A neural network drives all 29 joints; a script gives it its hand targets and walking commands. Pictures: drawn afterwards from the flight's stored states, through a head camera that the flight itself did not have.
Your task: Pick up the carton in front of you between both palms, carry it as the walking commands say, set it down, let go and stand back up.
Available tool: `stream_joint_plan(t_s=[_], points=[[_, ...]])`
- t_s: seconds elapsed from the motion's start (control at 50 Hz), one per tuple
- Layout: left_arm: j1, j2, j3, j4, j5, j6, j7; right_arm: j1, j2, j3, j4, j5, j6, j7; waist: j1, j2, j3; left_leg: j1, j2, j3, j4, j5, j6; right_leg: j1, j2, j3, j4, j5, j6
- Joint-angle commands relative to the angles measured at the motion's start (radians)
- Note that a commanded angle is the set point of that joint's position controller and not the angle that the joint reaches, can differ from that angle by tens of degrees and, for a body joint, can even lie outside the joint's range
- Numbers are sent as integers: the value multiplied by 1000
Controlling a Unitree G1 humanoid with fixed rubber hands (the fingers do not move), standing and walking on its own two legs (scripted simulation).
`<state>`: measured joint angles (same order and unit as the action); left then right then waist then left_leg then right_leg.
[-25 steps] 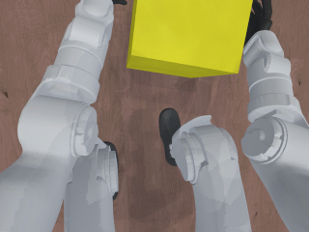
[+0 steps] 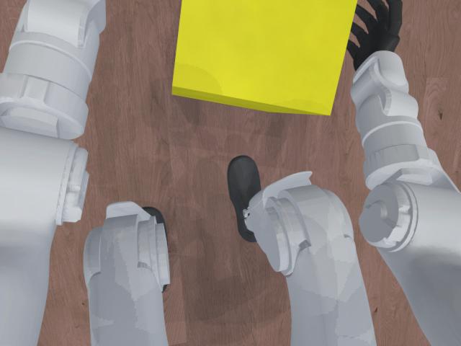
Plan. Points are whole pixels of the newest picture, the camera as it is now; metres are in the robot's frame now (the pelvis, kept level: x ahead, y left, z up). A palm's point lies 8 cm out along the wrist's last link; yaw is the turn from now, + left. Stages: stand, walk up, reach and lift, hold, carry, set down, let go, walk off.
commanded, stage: set down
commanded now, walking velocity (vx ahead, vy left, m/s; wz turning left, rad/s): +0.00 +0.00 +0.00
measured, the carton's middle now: (245, 39) +0.51 -0.12 -0.26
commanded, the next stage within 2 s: let go in 0.94 s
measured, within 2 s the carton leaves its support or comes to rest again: neither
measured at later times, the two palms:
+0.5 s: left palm out of the picture +0.61 +0.08 -0.01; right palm out of the picture +0.47 -0.28 -0.01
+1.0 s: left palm out of the picture +0.61 +0.09 +0.14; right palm out of the picture +0.46 -0.28 +0.14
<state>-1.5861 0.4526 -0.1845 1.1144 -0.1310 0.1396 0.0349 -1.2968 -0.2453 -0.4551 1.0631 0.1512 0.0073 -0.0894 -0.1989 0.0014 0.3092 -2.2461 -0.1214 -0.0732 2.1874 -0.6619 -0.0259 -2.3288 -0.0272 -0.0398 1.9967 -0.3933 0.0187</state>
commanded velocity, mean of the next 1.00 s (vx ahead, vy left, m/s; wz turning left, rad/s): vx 0.00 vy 0.00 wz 0.00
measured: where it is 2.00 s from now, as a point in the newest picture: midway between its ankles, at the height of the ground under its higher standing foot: (201, 238)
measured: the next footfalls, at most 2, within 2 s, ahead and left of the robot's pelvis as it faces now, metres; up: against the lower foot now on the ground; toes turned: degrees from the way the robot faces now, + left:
none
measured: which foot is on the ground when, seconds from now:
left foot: down 0.00-1.00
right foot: down 0.00-1.00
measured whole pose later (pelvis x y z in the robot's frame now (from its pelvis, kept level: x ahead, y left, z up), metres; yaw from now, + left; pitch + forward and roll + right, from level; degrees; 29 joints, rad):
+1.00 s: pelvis +0.04 +0.00 +0.23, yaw +2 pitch +47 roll +1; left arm -1.27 0.36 0.12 1.02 0.07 0.25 -0.05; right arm -0.90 -0.10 -0.44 0.63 0.05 0.20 -0.07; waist -0.23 0.06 -0.10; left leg -1.64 -0.07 -0.04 1.29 -0.46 0.00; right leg -1.74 0.01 0.03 1.18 -0.26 0.02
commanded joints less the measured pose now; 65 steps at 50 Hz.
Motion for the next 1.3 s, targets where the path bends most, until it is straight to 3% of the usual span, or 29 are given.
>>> stream_joint_plan(t_s=[0.0,0.08,0.16,0.26,0.36,0.58,0.9,0.96,1.04,1.14,1.22,1.28], points=[[-313,45,49,-158,27,-6,23,-140,-171,21,-207,34,3,-24,-128,287,-1315,470,76,48,-238,264,3,877,27,-28,-91,451,14],[-301,85,119,-218,69,38,35,-108,-137,78,-325,59,60,-56,-96,234,-1440,492,45,98,-291,182,17,1045,52,-43,-150,393,26],[-262,91,170,-155,67,68,8,-95,-78,85,-361,30,115,-77,-88,153,-1307,397,40,102,-361,72,35,1011,60,-37,-224,244,37],[-216,99,210,-84,73,66,-29,-86,-32,89,-403,-12,145,-75,-80,101,-1266,356,34,99,-439,57,48,1018,65,-26,-289,216,48],[-185,87,226,-80,93,67,-50,-32,-15,65,-434,-40,161,-63,-92,125,-1310,429,24,99,-522,93,43,1028,70,-37,-356,261,52],[-119,40,235,-239,140,96,-49,115,-17,30,-527,-45,183,-30,-104,251,-1455,761,14,100,-692,301,13,1076,82,-68,-524,443,41],[16,0,295,-201,187,95,-80,221,26,9,-537,-92,184,12,-91,198,-1350,970,21,74,-1011,395,12,1243,72,-55,-820,497,49],[64,-19,325,-187,210,86,-85,252,45,11,-527,-116,176,27,-78,183,-1332,1000,21,72,-1067,407,12,1288,71,-48,-871,496,50],[215,-82,376,-225,255,69,-62,373,55,29,-548,-160,155,63,-60,158,-1396,1086,12,67,-1136,505,7,1426,77,-44,-927,579,44],[482,-205,424,-396,305,36,9,587,38,82,-628,-211,126,127,-31,126,-1403,1212,7,58,-1235,607,-10,1610,83,-30,-1003,644,24],[654,-274,429,-566,310,11,76,732,-5,148,-673,-219,107,177,-1,110,-1267,1299,13,62,-1337,497,-15,1710,78,-12,-1082,549,2],[772,-293,414,-638,284,-7,97,839,-26,211,-681,-201,92,203,11,83,-1118,1315,22,66,-1410,373,-9,1800,68,8,-1150,449,-10]])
